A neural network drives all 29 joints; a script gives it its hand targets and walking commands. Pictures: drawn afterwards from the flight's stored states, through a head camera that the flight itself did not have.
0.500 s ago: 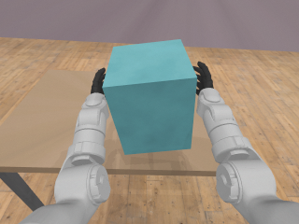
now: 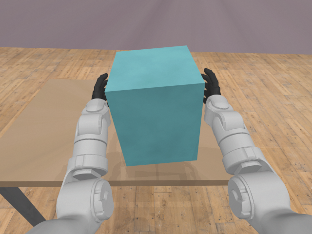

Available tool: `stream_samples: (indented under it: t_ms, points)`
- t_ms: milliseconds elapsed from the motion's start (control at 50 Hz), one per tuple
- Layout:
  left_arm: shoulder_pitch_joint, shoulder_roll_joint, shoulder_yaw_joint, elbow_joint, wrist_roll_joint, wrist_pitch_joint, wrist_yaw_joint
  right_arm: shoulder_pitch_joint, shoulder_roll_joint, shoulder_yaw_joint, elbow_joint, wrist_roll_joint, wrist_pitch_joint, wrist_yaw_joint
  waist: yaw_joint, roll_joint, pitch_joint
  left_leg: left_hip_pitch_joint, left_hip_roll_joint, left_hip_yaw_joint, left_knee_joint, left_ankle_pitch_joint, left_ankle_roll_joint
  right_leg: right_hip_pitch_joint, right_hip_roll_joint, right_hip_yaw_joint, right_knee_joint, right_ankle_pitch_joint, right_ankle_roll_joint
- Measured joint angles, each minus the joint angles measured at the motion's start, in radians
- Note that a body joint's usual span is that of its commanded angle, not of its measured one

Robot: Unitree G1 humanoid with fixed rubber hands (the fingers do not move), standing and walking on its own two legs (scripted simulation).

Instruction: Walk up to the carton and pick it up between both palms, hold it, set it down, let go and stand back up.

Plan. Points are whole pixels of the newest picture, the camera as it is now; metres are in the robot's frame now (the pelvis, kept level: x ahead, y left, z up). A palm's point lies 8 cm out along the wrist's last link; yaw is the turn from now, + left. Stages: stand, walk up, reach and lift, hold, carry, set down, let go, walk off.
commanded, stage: reach and lift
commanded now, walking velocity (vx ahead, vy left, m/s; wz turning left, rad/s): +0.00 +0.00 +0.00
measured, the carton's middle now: (156, 105) +0.41 +0.01 +0.15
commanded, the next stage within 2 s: hold in 0.36 s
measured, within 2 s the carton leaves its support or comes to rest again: neither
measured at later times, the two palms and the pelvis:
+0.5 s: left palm (99, 94) +0.39 +0.16 +0.21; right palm (214, 91) +0.38 -0.13 +0.22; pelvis +0.00 +0.00 +0.00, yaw +0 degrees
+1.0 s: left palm (97, 96) +0.37 +0.16 +0.21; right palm (216, 93) +0.37 -0.13 +0.22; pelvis +0.00 +0.00 +0.00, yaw +0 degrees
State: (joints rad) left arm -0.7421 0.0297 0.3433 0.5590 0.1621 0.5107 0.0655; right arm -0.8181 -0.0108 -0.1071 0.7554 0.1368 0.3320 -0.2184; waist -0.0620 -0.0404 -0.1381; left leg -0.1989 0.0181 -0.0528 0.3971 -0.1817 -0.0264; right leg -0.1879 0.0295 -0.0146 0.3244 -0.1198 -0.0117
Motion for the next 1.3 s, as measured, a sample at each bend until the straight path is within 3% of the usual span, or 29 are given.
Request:
stream_samples:
  t_ms: [360, 480, 640, 760, 920, 1300]
  points:
    - [-0.010, 0.000, -0.005, -0.025, 0.000, 0.034, -0.001, 0.002, -0.007, 0.005, -0.047, 0.004, 0.044, -0.007, -0.001, 0.005, 0.001, 0.000, 0.000, 0.000, 0.000, -0.001, 0.001, 0.000, 0.000, 0.000, 0.000, -0.001, 0.000]
    - [-0.003, 0.000, -0.021, -0.107, 0.000, 0.065, 0.001, 0.003, -0.025, 0.036, -0.104, 0.054, 0.055, -0.018, -0.002, 0.013, 0.001, 0.002, 0.000, 0.000, 0.000, -0.001, 0.001, 0.002, 0.000, 0.000, 0.000, -0.001, 0.000]
    - [0.000, 0.000, -0.021, -0.117, 0.000, 0.115, -0.001, 0.008, -0.029, 0.048, -0.121, 0.060, 0.109, -0.029, -0.002, 0.024, 0.001, 0.005, 0.000, 0.000, 0.000, 0.000, 0.001, 0.005, 0.000, 0.000, 0.000, 0.000, 0.000]
    - [0.020, 0.000, -0.030, -0.195, 0.000, 0.136, -0.008, 0.018, -0.041, 0.078, -0.198, 0.086, 0.136, -0.049, -0.002, 0.024, 0.001, 0.008, 0.000, 0.000, 0.000, 0.001, 0.001, 0.009, 0.000, 0.000, 0.000, 0.001, 0.000]
    - [0.021, 0.000, -0.030, -0.200, 0.000, 0.186, -0.007, 0.018, -0.040, 0.078, -0.182, 0.087, 0.166, -0.047, -0.003, 0.025, 0.001, 0.011, 0.000, 0.000, 0.000, 0.002, 0.001, 0.012, 0.000, 0.000, 0.000, 0.002, -0.001]
    - [0.021, 0.000, -0.031, -0.219, 0.000, 0.198, -0.007, 0.018, -0.040, 0.076, -0.200, 0.090, 0.177, -0.047, -0.004, 0.037, 0.001, 0.011, 0.000, 0.000, 0.000, 0.002, 0.001, 0.012, 0.000, 0.000, 0.000, 0.002, -0.001]
